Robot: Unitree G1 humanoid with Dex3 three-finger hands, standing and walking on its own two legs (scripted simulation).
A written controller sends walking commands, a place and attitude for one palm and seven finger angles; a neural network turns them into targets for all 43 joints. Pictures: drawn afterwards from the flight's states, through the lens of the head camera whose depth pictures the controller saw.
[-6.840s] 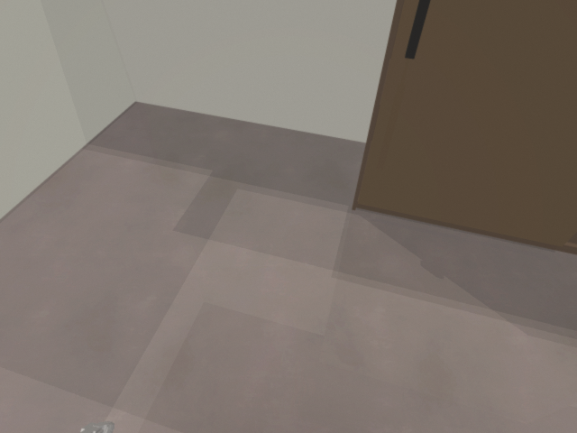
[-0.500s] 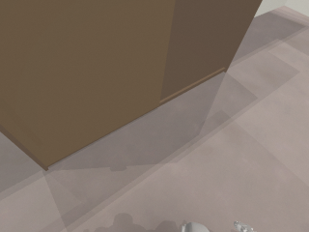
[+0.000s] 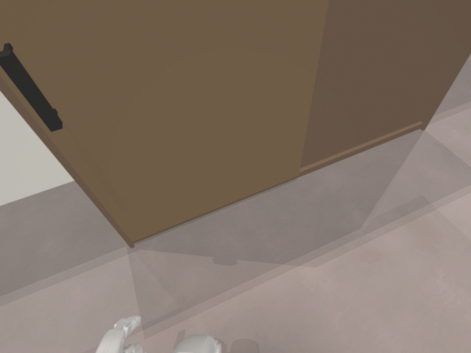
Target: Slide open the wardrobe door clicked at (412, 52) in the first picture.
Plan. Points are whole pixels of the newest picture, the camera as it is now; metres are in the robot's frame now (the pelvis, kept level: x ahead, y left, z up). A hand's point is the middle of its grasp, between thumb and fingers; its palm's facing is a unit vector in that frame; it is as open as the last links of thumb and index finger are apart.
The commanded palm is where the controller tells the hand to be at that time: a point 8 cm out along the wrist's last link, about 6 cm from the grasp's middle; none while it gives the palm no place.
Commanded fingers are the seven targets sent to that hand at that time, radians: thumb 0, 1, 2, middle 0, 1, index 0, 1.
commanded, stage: turn to face it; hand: left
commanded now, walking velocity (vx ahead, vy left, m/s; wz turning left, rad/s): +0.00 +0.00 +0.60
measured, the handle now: (33, 89) +0.66 +0.48 +0.11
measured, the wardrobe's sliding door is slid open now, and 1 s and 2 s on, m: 0.00 0.00 0.00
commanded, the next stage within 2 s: take the last steps up to it in 0.60 s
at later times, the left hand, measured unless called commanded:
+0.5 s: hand out of the picture -0.03 +0.28 -0.17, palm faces +0.29 -0.92 -0.24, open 7.4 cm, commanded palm none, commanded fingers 0.00 0.90 0.90 -0.20 -0.30 -0.20 -0.30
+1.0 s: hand out of the picture -0.07 +0.18 -0.15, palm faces +0.42 -0.88 -0.24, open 7.4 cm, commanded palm none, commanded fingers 0.00 0.90 0.90 -0.20 -0.30 -0.20 -0.30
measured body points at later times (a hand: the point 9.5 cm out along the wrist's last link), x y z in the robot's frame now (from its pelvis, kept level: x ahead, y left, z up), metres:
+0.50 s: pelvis -0.02 +0.06 +0.00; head +0.01 +0.09 +0.45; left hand -0.05 +0.33 -0.15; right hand +0.15 -0.16 -0.12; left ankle -0.03 +0.14 -0.74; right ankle +0.00 -0.10 -0.66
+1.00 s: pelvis +0.00 +0.02 +0.01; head +0.01 -0.01 +0.46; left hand -0.09 +0.23 -0.13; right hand +0.09 -0.21 -0.16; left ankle -0.06 +0.17 -0.66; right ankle +0.00 -0.09 -0.74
